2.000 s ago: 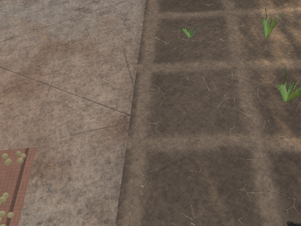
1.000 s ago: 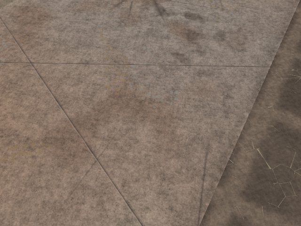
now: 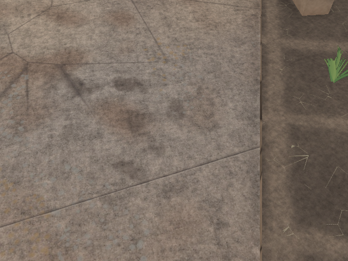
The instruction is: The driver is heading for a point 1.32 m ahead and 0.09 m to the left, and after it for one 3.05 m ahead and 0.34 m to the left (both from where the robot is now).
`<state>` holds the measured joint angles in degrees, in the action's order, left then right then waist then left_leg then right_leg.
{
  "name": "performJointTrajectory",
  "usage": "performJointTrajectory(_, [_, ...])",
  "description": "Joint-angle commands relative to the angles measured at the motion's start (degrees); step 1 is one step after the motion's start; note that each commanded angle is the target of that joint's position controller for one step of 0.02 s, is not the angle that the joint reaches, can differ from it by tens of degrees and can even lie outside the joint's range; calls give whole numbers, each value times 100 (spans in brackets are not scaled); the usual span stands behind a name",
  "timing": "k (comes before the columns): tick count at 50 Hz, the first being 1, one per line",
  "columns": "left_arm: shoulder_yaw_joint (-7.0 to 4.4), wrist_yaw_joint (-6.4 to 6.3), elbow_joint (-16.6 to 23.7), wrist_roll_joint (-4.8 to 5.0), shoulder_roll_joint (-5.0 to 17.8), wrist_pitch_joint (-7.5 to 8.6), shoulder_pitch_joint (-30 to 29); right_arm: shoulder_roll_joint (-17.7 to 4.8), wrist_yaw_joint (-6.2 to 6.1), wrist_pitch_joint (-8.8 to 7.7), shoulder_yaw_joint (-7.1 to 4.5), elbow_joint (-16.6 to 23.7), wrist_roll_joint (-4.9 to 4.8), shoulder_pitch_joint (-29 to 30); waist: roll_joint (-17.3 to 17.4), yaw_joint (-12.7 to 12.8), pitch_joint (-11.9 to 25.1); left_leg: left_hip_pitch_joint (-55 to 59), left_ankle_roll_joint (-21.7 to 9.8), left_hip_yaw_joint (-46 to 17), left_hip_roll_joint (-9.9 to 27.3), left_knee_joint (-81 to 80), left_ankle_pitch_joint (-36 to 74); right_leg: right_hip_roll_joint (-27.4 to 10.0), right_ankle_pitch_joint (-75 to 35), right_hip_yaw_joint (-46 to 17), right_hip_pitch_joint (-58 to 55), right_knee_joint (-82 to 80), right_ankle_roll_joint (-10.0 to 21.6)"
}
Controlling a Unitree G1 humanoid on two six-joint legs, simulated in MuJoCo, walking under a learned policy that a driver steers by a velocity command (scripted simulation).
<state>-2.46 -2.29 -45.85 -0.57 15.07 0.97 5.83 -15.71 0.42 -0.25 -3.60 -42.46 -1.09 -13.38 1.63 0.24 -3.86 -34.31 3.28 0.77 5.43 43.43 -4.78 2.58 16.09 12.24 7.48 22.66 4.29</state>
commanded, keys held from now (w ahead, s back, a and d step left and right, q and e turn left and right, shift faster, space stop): q+shift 0.18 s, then w+q+shift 0.06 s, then w+shift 0.08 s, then w+e+shift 0.62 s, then w+shift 0.06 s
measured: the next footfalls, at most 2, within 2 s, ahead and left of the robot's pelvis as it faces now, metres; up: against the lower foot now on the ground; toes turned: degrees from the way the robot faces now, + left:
left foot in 0.08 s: +0.16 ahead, +0.12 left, +0.00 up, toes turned +8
right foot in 0.62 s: +0.29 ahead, -0.06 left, +0.00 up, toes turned +10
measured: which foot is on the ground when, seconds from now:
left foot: up 0.00-0.06, down 0.08-0.64, up 0.66-1.00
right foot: down 0.00-0.10, up 0.12-0.60, down 0.62-1.00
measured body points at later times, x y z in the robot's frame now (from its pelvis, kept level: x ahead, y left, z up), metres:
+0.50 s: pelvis +0.15 +0.03 +0.01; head +0.15 +0.03 +0.46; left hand +0.19 +0.33 -0.10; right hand +0.37 -0.19 -0.07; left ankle +0.12 +0.12 -0.74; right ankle +0.24 -0.09 -0.71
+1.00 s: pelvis +0.47 +0.01 -0.01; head +0.52 -0.02 +0.43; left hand +0.38 +0.29 -0.11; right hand +0.74 -0.21 -0.08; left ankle +0.67 +0.14 -0.70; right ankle +0.25 -0.06 -0.74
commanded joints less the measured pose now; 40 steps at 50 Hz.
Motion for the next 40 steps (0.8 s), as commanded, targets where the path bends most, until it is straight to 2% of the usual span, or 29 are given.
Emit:
performJointTrajectory(1, [-255, -61, 333, 117, 844, -95, -138, -506, 165, -7, -163, 630, 19, 22, -659, 11, 586, 334, -278, 217, -68, -258, -525, -1929, -3758, -454, -458, 116, 625])
performJointTrajectory(3, [-288, -85, 402, 223, 834, -129, -288, -604, 188, -18, -251, 608, 13, -485, -600, -291, 693, 1019, -588, 429, -381, -892, -495, -1813, -4297, -248, -364, 1017, 323])
performJointTrajectory(4, [-290, -69, 382, 220, 781, -123, -156, -852, 124, -51, -375, 490, 50, -1070, -205, -563, 916, 1956, -886, 221, -554, -1458, 505, -1452, -4072, -94, 41, 2070, -1])
performJointTrajectory(5, [-251, -12, 560, 21, 633, -73, -64, -1633, -25, -64, -591, 571, 95, -1283, 1270, -492, 1049, 3004, -1468, -1509, 427, -1601, 4023, -685, -1238, 49, 1448, 3816, -530])
performJointTrajectory(6, [-176, 80, 812, -101, 472, -39, -24, -1804, -49, -95, -573, 777, 320, -1140, 1939, -175, 1975, 4181, -2776, -3920, 1440, -1922, 3996, 477, 2285, -938, 3054, 5494, -781])
performJointTrajectory(7, [-220, 168, 687, -7, 734, 14, -76, -1572, 22, -131, -519, 986, 282, -846, 887, -381, 2389, 4194, -2632, -3775, 1434, -2146, 2912, 164, 2129, -2015, 3135, 5780, -621])
performJointTrajectory(8, [-240, 178, 751, 103, 763, 24, -322, -1392, 20, -144, -477, 1063, 166, -474, 385, -263, 1891, 3708, -2307, -3213, 1158, -2227, 2089, 32, 1641, -2003, 3255, 5594, -519])
performJointTrajectory(9, [-255, 125, 683, 61, 697, 3, -388, -1224, -6, -100, -444, 1101, 8, -165, -176, -77, 1310, 3119, -1965, -2756, 835, -2313, 1425, -128, 1244, -1946, 3331, 5081, -531])
performJointTrajectory(10, [-301, 98, 679, -3, 804, -1, -323, -1037, -65, -43, -402, 1113, -137, -70, -183, 43, 1306, 2777, -1742, -2582, 555, -2538, -295, -314, 831, -1970, 3125, 4370, -498])
performJointTrajectory(11, [-312, 145, 672, 24, 775, 10, -337, -980, -113, -9, -387, 1178, -132, -26, 85, 81, 1232, 2454, -1627, -2606, 305, -2814, -1830, -292, 490, -1870, 2804, 3913, -494])
performJointTrajectory(12, [-319, 191, 669, 58, 738, 41, -354, -1028, -148, -1, -404, 1242, -89, -5, 358, 53, 1112, 2340, -1610, -2754, 203, -3039, -2615, -185, 314, -1791, 2729, 3478, -544])
performJointTrajectory(14, [-323, 223, 555, 129, 694, 132, -304, -1030, -227, -60, -391, 1261, 22, -93, 604, -20, 1027, 2320, -1599, -2721, 252, -3157, -2808, -193, 173, -1725, 2627, 2810, -637])
performJointTrajectory(16, [-281, 221, 533, 95, 567, 230, -392, -1003, -270, -112, -374, 1176, 31, -299, 673, -180, 992, 2327, -1539, -2532, 234, -3078, -2617, -249, -101, -1647, 2482, 2223, -714])
performJointTrajectory(19, [-208, 258, 497, 96, 500, 347, -387, -973, -214, -186, -312, 1095, 83, -439, 911, -385, 913, 2330, -1481, -2299, 381, -3111, -2605, -469, -535, -1424, 2366, 1817, -730])
performJointTrajectory(20, [-91, 364, 416, -374, 383, 107, -162, -1107, 20, -106, -309, 954, 349, -666, 1041, -441, 860, 2322, -1381, -2139, 161, -3300, -2886, -465, -321, -1100, 2350, 1853, -754])
performJointTrajectory(21, [-120, 411, 461, -328, 474, 18, -203, -1056, 126, -87, -302, 980, 372, -611, 1011, -450, 686, 2253, -1372, -2116, 219, -3356, -2975, -505, -311, -1045, 2389, 1820, -737])
performJointTrajectory(22, [-127, 457, 504, -229, 575, -18, -235, -1035, 175, -89, -277, 1002, 354, -532, 955, -446, 601, 2220, -1361, -2085, 317, -3397, -3018, -550, -321, -1029, 2399, 1785, -693])
performJointTrajectory(25, [-132, 576, 541, -44, 708, -18, -22, -1103, 142, -154, -250, 1030, 349, -187, 762, -255, 466, 2084, -1252, -1755, 588, -3495, -3026, -570, -248, -1035, 2101, 1662, -458])
performJointTrajectory(28, [-140, 608, 539, -6, 744, 3, 428, -1078, 54, -232, -217, 1023, 334, 206, 527, 44, 300, 1924, -1153, -1364, 816, -3462, -3036, -619, -5, -854, 1511, 1480, -85])
performJointTrajectory(29, [-133, 602, 458, -11, 693, 14, 757, -1047, 30, -235, -202, 1021, 314, 377, 337, 240, 243, 1805, -1090, -1111, 792, -3257, -3052, -592, -89, -745, 1140, 1192, 54])
performJointTrajectory(30, [-150, 583, 261, -46, 700, 33, 1298, -950, 4, -230, -168, 1010, 341, 505, -37, 467, 202, 1587, -1024, -721, 612, -2658, -2948, -431, 131, -658, 621, 902, 161])
performJointTrajectory(31, [-224, 534, -115, -99, 867, 89, 2278, -697, -36, -237, -83, 1042, 443, 642, -861, 794, 253, 1123, -906, -42, 131, -1021, -2221, -379, 866, -1139, -184, 523, 289])
performJointTrajectory(32, [-281, 496, -183, -154, 1200, 166, 2913, -306, -61, -279, 89, 1235, 534, 982, -1841, 1035, 120, -39, -695, 436, -423, 1162, -1708, -1287, 2154, -3059, -578, -210, 524])
performJointTrajectory(33, [-351, 501, 47, -65, 1603, 142, 2477, -85, 27, -371, 170, 1656, 409, 824, -2896, 545, -37, -1897, -469, -34, -1285, 2005, -2409, -1785, 3104, -6341, -1179, -1818, 1079])
performJointTrajectory(34, [-378, 493, 312, -87, 1459, 154, 1895, -482, 58, -444, 117, 1438, 499, 682, -1459, 335, -57, -2239, -473, -509, -716, 2491, -1820, -2078, 3277, -6246, -1335, -1740, 1246])
performJointTrajectory(35, [-384, 460, 368, -54, 1332, 180, 1814, -731, 97, -498, 42, 1321, 498, 872, -586, 368, 98, -1955, -425, -546, -475, 2367, -1256, -1850, 2548, -5495, -1177, -1381, 1171])
performJointTrajectory(36, [-377, 422, 280, -28, 1260, 197, 1995, -764, 113, -500, 33, 1235, 502, 957, -145, 389, 160, -1655, -356, -488, -336, 2126, -1072, -1572, 1972, -4829, -1026, -1275, 1031])
performJointTrajectory(38, [-304, 330, 121, 55, 1011, 272, 2233, -597, 198, -381, 106, 1199, 516, 1003, -400, 346, 67, -1275, -203, -397, -213, 1579, -813, -1183, 1193, -4149, -829, -1460, 888])
performJointTrajectory(40, [-300, 301, -13, 83, 917, 299, 2477, -525, 222, -260, 149, 1199, 462, 1216, -505, 406, -34, -1315, -122, -212, -312, 1330, -597, -972, 167, -3840, -873, -1482, 912])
